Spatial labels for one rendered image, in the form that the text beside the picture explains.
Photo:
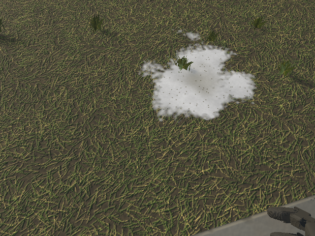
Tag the right robot hand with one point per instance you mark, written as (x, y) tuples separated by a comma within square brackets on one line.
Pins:
[(296, 216)]

